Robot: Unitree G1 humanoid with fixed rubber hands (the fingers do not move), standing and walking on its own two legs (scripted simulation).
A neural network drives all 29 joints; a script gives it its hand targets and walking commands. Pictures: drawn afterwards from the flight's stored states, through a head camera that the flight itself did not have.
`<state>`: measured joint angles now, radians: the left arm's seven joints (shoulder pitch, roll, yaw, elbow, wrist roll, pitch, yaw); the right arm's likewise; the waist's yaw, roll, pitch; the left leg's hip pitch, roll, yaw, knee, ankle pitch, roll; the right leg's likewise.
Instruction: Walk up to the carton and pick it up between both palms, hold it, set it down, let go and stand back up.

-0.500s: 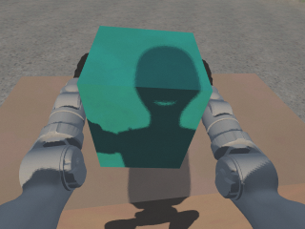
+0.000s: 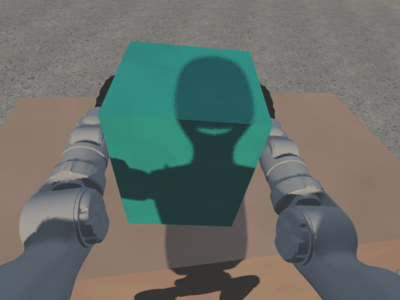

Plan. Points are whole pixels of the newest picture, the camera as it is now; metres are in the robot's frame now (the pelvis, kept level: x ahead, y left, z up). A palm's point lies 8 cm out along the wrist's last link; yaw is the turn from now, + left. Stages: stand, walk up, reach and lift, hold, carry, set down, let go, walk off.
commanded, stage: set down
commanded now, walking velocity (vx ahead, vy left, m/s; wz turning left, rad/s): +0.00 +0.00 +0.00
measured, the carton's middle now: (185, 141) +0.40 -0.01 +0.14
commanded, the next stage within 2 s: none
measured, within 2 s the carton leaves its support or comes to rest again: rests again in 0.94 s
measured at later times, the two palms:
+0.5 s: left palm (107, 116) +0.47 +0.14 +0.15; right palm (256, 130) +0.42 -0.17 +0.15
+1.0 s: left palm (110, 123) +0.48 +0.14 +0.13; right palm (253, 139) +0.41 -0.17 +0.12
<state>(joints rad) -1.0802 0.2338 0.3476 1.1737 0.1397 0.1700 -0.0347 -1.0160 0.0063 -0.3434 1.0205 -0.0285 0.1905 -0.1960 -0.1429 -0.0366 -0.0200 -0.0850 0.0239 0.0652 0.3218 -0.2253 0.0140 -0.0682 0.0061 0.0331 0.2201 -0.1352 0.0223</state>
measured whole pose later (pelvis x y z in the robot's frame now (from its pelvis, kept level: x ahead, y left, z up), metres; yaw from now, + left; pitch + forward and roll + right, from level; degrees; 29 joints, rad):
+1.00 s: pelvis +0.01 +0.01 +0.00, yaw +0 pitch +3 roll -2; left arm -1.05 0.22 0.34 1.20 0.14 0.06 -0.05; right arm -0.90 0.05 -0.40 0.99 -0.10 0.06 -0.18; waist -0.15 -0.04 -0.02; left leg -0.15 0.02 0.07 0.35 -0.25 0.02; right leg -0.14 0.01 0.03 0.24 -0.14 0.02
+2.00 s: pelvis +0.02 +0.01 +0.00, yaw +0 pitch +4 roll -2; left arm -1.01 0.22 0.41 1.17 0.27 0.03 -0.11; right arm -0.88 0.12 -0.52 0.96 -0.24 -0.06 -0.14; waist -0.15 -0.04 0.00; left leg -0.15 0.02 0.07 0.35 -0.26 0.02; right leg -0.14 0.01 0.03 0.24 -0.14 0.03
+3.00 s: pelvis -0.06 +0.01 -0.01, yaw +0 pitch +6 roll -2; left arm -0.96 0.33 -0.03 1.33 -0.22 -0.02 -0.03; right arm -0.85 0.03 -0.28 1.04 0.03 0.04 -0.28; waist -0.15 -0.01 -0.10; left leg -0.40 0.03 0.07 0.50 -0.20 0.03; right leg -0.37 0.01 0.03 0.37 -0.11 0.04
